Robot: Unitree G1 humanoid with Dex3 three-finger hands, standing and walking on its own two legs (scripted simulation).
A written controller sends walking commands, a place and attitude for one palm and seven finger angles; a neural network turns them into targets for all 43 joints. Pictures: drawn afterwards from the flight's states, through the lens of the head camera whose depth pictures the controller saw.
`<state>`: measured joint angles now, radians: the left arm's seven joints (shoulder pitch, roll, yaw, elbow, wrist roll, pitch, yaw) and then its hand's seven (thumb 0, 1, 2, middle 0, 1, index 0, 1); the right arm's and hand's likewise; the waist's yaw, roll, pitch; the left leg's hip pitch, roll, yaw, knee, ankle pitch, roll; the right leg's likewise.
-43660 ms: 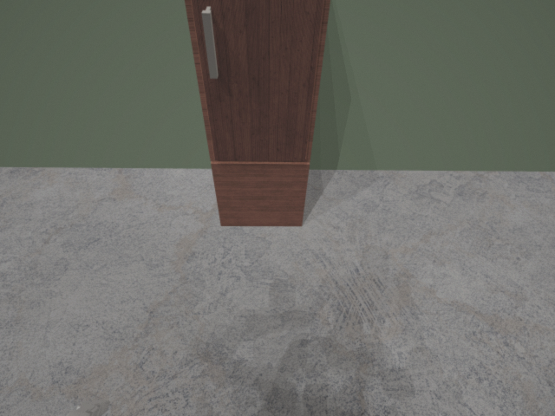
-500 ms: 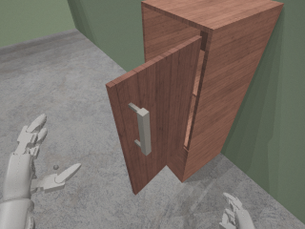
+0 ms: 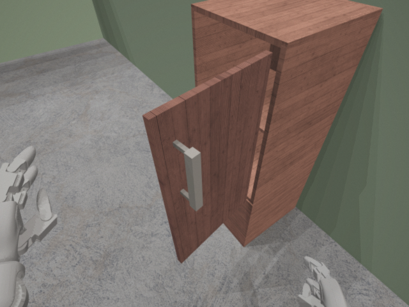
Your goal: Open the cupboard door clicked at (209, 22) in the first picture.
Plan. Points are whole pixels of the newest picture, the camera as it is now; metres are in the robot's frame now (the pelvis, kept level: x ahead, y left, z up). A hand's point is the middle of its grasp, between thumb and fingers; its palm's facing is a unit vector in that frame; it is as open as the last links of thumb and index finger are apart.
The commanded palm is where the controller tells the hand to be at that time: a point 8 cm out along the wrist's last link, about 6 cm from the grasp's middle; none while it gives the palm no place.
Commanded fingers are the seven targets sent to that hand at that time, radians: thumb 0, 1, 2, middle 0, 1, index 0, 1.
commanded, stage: draw the hand back to the body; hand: left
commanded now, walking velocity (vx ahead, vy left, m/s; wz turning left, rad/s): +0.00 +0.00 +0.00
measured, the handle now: (187, 177) +0.34 +0.09 +0.08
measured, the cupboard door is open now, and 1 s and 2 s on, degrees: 99 99 99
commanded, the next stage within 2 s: step back with the hand held close in 0.14 s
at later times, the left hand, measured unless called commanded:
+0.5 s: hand (51, 219) +0.19 +0.26 +0.15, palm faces +0.37 -0.79 -0.48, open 7.4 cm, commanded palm +0.13 +0.30 +0.17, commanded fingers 0.00 0.90 0.90 -0.20 -0.30 -0.20 -0.30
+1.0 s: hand (4, 275) +0.11 +0.28 +0.15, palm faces +0.44 -0.78 -0.44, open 7.4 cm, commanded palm +0.04 +0.32 +0.17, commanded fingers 0.00 0.90 0.90 -0.20 -0.30 -0.20 -0.30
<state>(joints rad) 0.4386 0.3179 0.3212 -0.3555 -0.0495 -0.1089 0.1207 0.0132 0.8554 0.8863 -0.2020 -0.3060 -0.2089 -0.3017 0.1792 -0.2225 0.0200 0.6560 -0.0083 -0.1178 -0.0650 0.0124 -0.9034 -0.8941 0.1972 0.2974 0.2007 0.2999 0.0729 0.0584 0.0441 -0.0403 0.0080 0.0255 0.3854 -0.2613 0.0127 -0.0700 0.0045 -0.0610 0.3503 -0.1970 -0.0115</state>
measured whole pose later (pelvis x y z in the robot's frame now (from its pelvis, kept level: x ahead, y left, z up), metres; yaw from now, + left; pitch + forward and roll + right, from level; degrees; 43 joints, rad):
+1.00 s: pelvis -0.10 +0.02 -0.03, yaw +0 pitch -1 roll -1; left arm 0.52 0.38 0.43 -0.55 -0.01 -0.23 0.17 0.01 0.89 0.90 -0.21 -0.31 -0.21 -0.30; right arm 0.22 -0.22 0.01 0.57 0.00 -0.08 -0.07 0.01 -0.90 -0.89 0.20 0.30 0.20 0.30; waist 0.00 -0.01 0.06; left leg -0.43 -0.01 0.05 0.69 -0.29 0.05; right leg -0.44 -0.03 -0.04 0.59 -0.15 0.01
